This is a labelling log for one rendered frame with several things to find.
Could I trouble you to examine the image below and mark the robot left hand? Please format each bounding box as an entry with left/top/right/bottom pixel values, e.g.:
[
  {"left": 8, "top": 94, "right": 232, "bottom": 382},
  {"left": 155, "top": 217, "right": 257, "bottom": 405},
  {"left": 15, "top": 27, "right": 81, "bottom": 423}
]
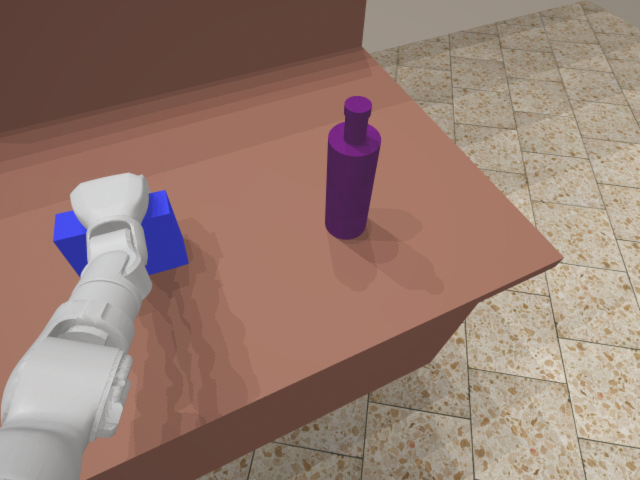
[{"left": 70, "top": 173, "right": 151, "bottom": 266}]

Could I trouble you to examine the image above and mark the sponge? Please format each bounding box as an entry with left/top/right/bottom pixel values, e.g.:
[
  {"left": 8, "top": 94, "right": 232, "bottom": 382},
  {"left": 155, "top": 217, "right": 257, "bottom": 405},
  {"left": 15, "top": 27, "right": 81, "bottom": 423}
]
[{"left": 53, "top": 190, "right": 189, "bottom": 277}]

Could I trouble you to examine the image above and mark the table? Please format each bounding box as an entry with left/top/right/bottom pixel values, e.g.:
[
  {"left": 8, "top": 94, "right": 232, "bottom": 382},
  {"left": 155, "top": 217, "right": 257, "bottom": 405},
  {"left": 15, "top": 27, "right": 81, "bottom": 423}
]
[{"left": 0, "top": 0, "right": 564, "bottom": 480}]

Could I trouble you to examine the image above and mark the robot left forearm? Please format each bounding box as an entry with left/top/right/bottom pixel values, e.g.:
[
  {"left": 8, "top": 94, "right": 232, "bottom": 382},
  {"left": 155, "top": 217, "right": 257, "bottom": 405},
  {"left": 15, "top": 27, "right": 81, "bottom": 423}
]
[{"left": 1, "top": 215, "right": 152, "bottom": 425}]

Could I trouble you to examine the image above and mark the robot left upper arm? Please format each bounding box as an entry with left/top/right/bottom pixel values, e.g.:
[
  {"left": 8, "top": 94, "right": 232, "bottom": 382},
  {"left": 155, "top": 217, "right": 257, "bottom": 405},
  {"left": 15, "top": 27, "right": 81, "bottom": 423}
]
[{"left": 0, "top": 336, "right": 133, "bottom": 480}]

